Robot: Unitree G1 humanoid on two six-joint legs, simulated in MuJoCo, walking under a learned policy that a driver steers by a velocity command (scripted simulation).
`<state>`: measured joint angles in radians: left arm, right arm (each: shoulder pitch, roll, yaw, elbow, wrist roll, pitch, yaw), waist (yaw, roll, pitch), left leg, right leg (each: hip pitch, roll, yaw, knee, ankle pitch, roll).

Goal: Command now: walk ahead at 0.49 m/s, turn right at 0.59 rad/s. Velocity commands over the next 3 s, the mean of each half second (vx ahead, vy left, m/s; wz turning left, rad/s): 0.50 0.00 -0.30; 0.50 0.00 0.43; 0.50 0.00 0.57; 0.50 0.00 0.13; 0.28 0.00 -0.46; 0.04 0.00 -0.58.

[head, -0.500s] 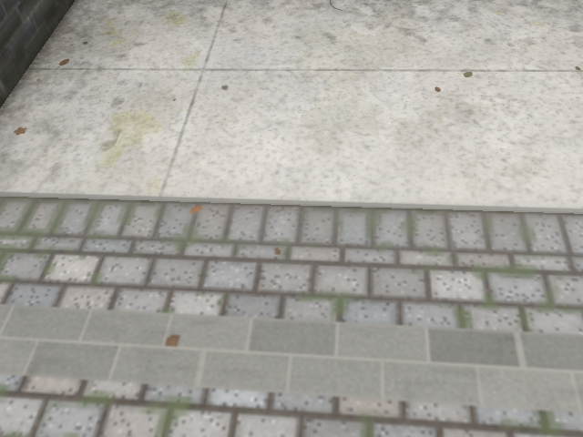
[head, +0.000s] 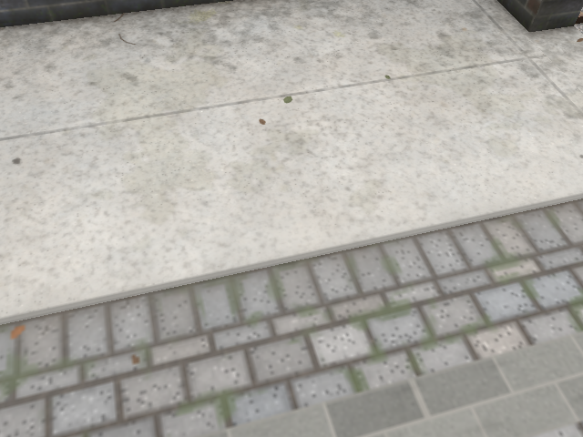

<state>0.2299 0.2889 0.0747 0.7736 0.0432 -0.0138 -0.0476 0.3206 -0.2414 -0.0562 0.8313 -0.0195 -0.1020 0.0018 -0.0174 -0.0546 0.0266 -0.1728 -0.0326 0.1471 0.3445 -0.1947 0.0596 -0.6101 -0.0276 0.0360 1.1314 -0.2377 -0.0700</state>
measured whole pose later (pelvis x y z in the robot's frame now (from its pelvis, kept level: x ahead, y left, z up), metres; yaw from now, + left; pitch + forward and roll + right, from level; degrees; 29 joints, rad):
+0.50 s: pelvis +0.27 -0.07 +0.00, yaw -7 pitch +0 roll +0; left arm 0.28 0.22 0.04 0.87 0.02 -0.08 -0.01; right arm 0.31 -0.24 -0.04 0.87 -0.02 -0.03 0.02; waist -0.02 0.03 0.05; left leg -0.53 0.08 -0.01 1.13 -0.29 0.05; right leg -0.17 0.06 -0.12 0.35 -0.19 -0.10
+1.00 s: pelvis +0.55 -0.03 -0.01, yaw +10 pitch +0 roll +0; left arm 0.22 0.23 0.03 0.84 0.04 -0.08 0.00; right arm 0.26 -0.27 -0.07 0.87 0.00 -0.03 0.01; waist 0.00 -0.01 0.06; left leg -0.27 -0.13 0.04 0.46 -0.19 0.14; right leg -0.47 -0.08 0.01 1.21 -0.32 0.00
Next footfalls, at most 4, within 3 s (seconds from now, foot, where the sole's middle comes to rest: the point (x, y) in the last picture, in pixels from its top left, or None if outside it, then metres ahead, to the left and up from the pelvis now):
0.30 right None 0.30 -0.13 -0.78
0.84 left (285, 383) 0.61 0.01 -0.78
1.36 right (316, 264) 0.95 -0.08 -0.78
1.86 left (205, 237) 1.05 0.24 -0.78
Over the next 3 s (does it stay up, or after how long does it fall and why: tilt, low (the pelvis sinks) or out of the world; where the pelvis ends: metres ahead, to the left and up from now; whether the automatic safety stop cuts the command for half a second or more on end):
stays up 1.23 0.26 0.00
